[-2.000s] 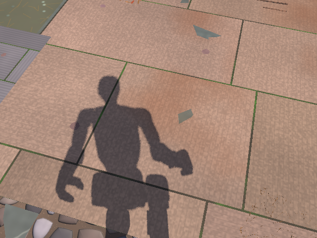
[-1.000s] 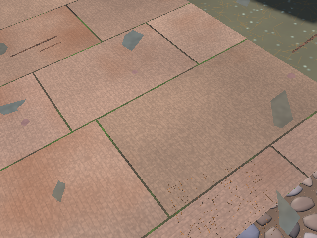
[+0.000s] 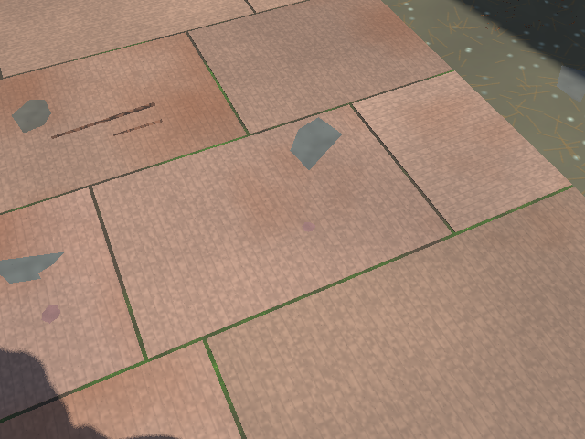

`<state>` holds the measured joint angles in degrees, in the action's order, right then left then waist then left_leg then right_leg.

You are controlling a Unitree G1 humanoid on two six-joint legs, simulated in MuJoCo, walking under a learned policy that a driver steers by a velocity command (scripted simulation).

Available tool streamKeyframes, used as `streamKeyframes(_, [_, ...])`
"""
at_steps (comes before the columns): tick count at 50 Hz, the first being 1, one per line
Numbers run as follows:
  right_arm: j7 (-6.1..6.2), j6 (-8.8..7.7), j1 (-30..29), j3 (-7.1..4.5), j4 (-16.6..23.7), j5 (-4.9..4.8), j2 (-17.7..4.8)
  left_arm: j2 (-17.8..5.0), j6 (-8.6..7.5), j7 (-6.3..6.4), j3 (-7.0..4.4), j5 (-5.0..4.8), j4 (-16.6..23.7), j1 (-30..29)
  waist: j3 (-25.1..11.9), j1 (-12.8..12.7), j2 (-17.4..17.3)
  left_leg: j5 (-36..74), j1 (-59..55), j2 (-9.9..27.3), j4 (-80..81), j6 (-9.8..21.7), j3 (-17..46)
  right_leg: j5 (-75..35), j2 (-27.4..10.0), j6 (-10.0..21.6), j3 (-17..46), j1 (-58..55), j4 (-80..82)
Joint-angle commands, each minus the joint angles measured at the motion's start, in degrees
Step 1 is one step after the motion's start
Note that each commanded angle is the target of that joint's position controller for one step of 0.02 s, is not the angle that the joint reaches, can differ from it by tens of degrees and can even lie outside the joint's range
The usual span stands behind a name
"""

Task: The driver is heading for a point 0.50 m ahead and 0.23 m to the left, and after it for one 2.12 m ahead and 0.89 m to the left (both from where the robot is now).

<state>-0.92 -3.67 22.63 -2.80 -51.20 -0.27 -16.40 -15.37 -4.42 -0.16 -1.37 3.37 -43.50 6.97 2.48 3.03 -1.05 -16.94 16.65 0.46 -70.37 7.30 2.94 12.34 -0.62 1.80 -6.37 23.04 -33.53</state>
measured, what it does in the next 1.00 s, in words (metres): walks ahead, turning left: left foot, then right foot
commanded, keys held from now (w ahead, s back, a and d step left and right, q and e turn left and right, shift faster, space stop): w+q+shift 0.38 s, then q+shift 0.34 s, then shift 0.28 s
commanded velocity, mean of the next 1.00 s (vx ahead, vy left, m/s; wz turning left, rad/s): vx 0.60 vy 0.00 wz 0.82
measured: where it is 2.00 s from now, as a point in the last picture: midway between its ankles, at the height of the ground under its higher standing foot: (209, 283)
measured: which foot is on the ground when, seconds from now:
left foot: up 0.00-0.34, down 0.36-0.74, up 0.76-1.00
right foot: down 0.00-0.36, up 0.38-0.74, down 0.76-1.00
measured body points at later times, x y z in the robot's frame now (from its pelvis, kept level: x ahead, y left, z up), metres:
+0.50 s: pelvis +0.43 +0.08 -0.01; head +0.47 +0.09 +0.44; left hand +0.49 +0.37 -0.10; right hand +0.60 -0.17 -0.14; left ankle +0.46 +0.10 -0.72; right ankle +0.43 -0.11 -0.61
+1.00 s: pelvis +0.67 +0.12 +0.01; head +0.70 +0.15 +0.45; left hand +0.53 +0.38 -0.11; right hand +0.98 +0.08 -0.09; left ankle +0.57 +0.19 -0.67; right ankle +0.82 +0.14 -0.73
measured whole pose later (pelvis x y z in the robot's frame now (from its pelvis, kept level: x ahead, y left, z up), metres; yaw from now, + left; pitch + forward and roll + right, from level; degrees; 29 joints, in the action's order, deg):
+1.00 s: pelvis +0.67 +0.12 +0.01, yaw +49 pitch +0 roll +0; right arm -1.0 3.7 7.2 -2.9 -38.5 1.0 -18.1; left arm -15.4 -1.0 0.9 -0.6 1.9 -41.6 13.6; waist 4.8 -1.8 -0.5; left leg -28.0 25.4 -5.0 -57.4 -0.6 4.7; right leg 3.3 -0.7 1.7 -2.4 22.5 -25.8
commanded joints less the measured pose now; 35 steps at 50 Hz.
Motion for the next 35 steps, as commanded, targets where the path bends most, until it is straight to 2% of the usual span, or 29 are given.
streamKeyframes(1, [-1.37,1.09,-2.48,-0.38,5.93,1.55,-1.75,-4.59,-1.20,0.49,-1.99,-0.56,-1.58,9.43,-2.92,-3.44,4.95,2.83,21.05,6.64,-5.15,-0.51,1.61,12.23,-17.52,4.61,21.01,-17.41,22.75])
streamKeyframes(3, [-2.16,2.90,-5.82,-0.09,7.96,1.83,-0.09,-3.22,-2.31,-0.02,-1.74,-2.10,-3.53,10.33,0.57,-2.07,5.36,4.13,23.91,8.39,-4.21,-1.38,0.79,7.15,-16.50,3.26,13.19,-14.79,25.47])
streamKeyframes(4, [-2.58,3.41,-8.25,0.08,9.20,1.94,0.02,-3.36,-2.78,-0.22,-1.80,-2.34,-4.04,10.63,1.92,-1.87,5.68,6.53,25.65,8.80,-3.59,-1.79,0.00,3.36,-16.32,2.97,9.52,-13.98,26.48])
streamKeyframes(7, [-3.41,3.78,-15.15,0.58,12.43,1.48,-0.40,-3.05,-3.69,-0.45,-1.72,-1.81,-4.69,9.24,5.22,-0.65,5.47,16.55,26.09,7.70,4.76,-1.74,-3.17,-6.84,-11.70,1.66,-2.55,-11.11,28.62])
streamKeyframes(9, [-4.08,3.63,-19.40,0.86,14.08,1.35,-1.33,-4.56,-4.07,-0.05,-1.94,-1.80,-5.26,10.62,6.61,-0.95,3.20,21.08,23.75,6.67,14.50,-0.43,-6.75,-14.54,-10.68,1.08,-7.39,-12.59,30.12])
streamKeyframes(11, [-4.70,3.32,-23.26,1.19,15.09,1.63,-1.43,-6.58,-3.96,0.50,-2.23,-2.01,-6.00,12.76,7.71,-1.66,1.79,23.03,20.66,4.58,22.93,1.41,-10.91,-26.74,-10.84,0.19,-10.75,-16.87,30.11])
streamKeyframes(13, [-4.58,2.93,-22.82,0.93,14.53,1.33,-2.67,-9.04,-3.06,1.21,-2.54,-2.10,-6.04,15.26,4.91,-0.95,3.02,21.65,15.82,-0.20,26.79,3.10,-15.21,-54.54,-11.34,-0.85,-12.36,-24.51,23.51])
streamKeyframes(14, [-4.15,2.87,-19.93,0.60,13.63,1.10,-3.75,-10.94,-2.10,1.72,-3.01,-1.99,-5.64,15.53,2.19,0.94,4.95,18.35,12.62,-2.41,27.35,3.77,-16.22,-66.27,-12.13,-1.15,-12.30,-28.06,17.93])
streamKeyframes(15, [-3.61,2.85,-13.85,-0.05,12.16,0.90,-5.31,-12.96,-0.90,2.16,-3.61,-1.65,-4.96,14.39,-1.67,4.62,6.75,14.37,6.35,-4.21,27.29,4.65,-16.05,-74.20,-13.39,-0.97,-11.81,-29.36,9.14])
streamKeyframes(16, [-2.91,2.89,-3.78,-1.23,9.47,0.74,-7.47,-14.49,0.35,2.35,-4.21,-1.27,-3.90,11.98,-6.55,9.62,8.07,9.62,-3.78,-5.66,26.69,6.02,-14.66,-77.30,-14.77,0.10,-10.61,-27.46,-3.53])
streamKeyframes(17, [-1.77,2.75,7.61,-3.01,5.72,0.85,-10.29,-14.63,1.26,1.99,-4.43,-0.95,-2.77,10.16,-11.45,13.77,6.37,4.67,-17.37,-6.97,30.10,7.58,-11.14,-68.49,-14.74,1.16,-8.73,-20.98,-20.58])
streamKeyframes(18, [-0.27,3.66,7.84,-5.20,5.06,-0.66,-12.86,-12.13,1.22,1.07,-4.40,-1.56,-2.49,8.12,-10.05,13.54,-3.03,0.09,-26.46,-4.36,35.92,9.35,-2.90,-25.44,-4.68,-0.39,-8.14,-7.53,-44.54])
streamKeyframes(19, [-0.33,4.22,-0.26,-5.70,7.34,2.00,-19.59,-3.69,-0.15,-0.03,-2.01,-1.16,3.57,13.73,-10.60,0.17,-15.33,6.83,-37.95,9.23,39.55,18.92,27.25,16.56,3.05,-4.31,-2.06,19.83,-64.29])
streamKeyframes(20, [-0.13,4.42,1.59,-6.37,9.59,2.19,-20.06,-6.16,-2.04,0.44,-1.61,-1.66,7.09,7.75,-18.01,4.83,-5.77,-1.31,-41.21,14.71,51.83,23.28,43.44,13.96,2.71,-3.94,9.76,26.82,-66.11])
streamKeyframes(21, [0.57,3.80,0.66,-5.81,8.63,2.00,-16.70,-7.24,-3.19,0.57,-1.38,-1.84,7.24,4.95,-8.57,2.75,2.52,3.81,-31.81,15.40,56.39,19.81,41.68,10.97,-0.85,-3.56,11.26,28.03,-59.26])
streamKeyframes(22, [0.92,3.09,-1.28,-4.94,7.49,1.42,-13.84,-6.87,-3.22,0.70,-1.14,-1.74,7.33,4.43,-2.34,-1.27,6.77,15.75,-21.61,12.97,55.38,17.08,35.13,9.27,-3.20,-3.77,11.32,23.73,-51.51])
streamKeyframes(23, [1.20,2.17,-3.70,-4.50,7.84,1.14,-12.77,-6.23,-2.22,1.01,-0.89,-0.92,6.49,5.19,0.22,-3.85,7.68,29.08,-13.70,10.28,53.59,15.47,28.35,10.01,-4.42,-4.47,10.98,19.03,-48.26])
streamKeyframes(24, [1.37,1.51,-5.58,-3.86,8.61,0.56,-11.16,-6.55,-0.52,1.09,-0.91,-0.16,6.03,6.88,0.42,-5.66,8.45,39.20,-7.58,8.37,53.26,14.20,22.85,10.15,-5.63,-5.64,10.48,13.97,-44.68])
streamKeyframes(25, [1.18,1.08,-6.13,-3.37,8.73,0.10,-10.20,-6.47,0.95,1.02,-0.89,0.11,6.00,7.21,-0.10,-6.56,8.44,45.10,-2.97,6.20,53.32,12.94,18.62,10.84,-6.45,-6.66,9.70,10.07,-40.08])
streamKeyframes(26, [0.93,0.72,-6.35,-3.43,8.85,0.17,-10.67,-5.93,1.71,0.91,-0.68,0.01,7.05,5.91,-0.64,-6.75,7.89,49.57,0.62,3.56,53.06,12.01,15.74,9.92,-6.05,-7.22,8.43,7.07,-34.62])
streamKeyframes(28, [0.76,0.74,-5.30,-3.95,8.66,0.49,-11.60,-4.21,2.20,0.76,-0.01,-0.72,8.99,2.21,-2.44,-5.61,5.44,58.34,1.13,-1.22,49.57,9.04,11.62,2.38,-3.63,-6.73,6.04,5.29,-25.45])
streamKeyframes(30, [0.80,1.74,-4.02,-4.15,8.43,0.14,-10.97,-3.35,2.15,0.88,0.72,-1.54,10.23,-0.94,-5.08,-3.42,1.51,55.97,0.26,-4.56,46.59,4.94,9.92,-7.39,-0.70,-5.26,5.08,1.93,-15.22])
streamKeyframes(33, [1.03,3.35,-1.53,-4.39,8.21,0.23,-10.12,-3.75,1.95,1.14,1.21,-2.11,11.52,-5.07,-5.87,0.13,-1.65,46.96,-1.94,-6.46,42.37,0.14,12.79,-13.70,3.76,-4.29,4.78,-2.25,-3.70])
streamKeyframes(35, [1.41,3.66,-3.19,-4.69,9.54,0.81,-10.73,-6.49,1.19,1.76,0.52,-1.85,10.73,-1.75,-6.75,-1.38,-2.77,41.40,-3.33,-6.14,35.89,-2.15,17.83,-13.85,5.53,-3.47,7.60,-7.84,2.92])
Next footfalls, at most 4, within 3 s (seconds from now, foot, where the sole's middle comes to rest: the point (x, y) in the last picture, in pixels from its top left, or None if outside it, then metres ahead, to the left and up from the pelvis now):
0.36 left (245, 418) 0.50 0.11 -0.76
0.76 right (223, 283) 0.85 0.17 -0.76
1.10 left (196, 367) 0.62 0.22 -0.76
1.52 right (275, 325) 0.72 0.04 -0.76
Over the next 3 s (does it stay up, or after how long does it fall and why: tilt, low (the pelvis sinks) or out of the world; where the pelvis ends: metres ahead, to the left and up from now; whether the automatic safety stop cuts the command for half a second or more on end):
stays up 1.77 0.48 0.00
